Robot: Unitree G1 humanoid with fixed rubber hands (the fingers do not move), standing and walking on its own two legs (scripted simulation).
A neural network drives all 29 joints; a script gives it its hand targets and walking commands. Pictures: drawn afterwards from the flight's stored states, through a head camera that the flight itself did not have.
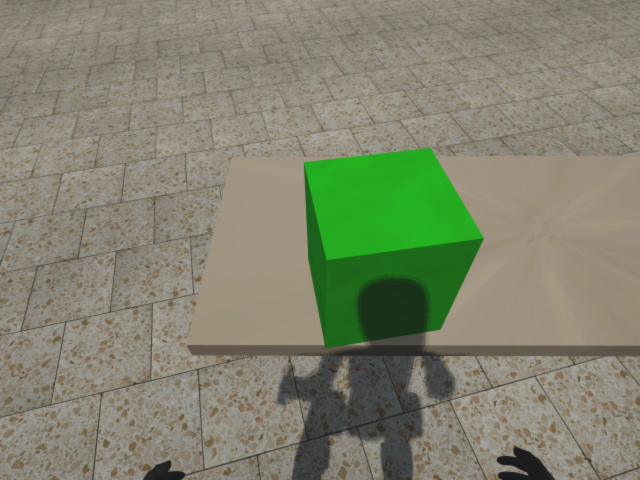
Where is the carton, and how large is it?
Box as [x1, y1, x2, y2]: [304, 148, 483, 347]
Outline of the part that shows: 430,148 304,162 308,259 325,347 440,329 483,237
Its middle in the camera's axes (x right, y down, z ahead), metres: +0.10 +0.02 +0.66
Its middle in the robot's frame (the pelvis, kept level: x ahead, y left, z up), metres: +0.47 -0.06 -0.04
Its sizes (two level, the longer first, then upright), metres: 0.210 0.200 0.250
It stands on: a table, 0.60 m high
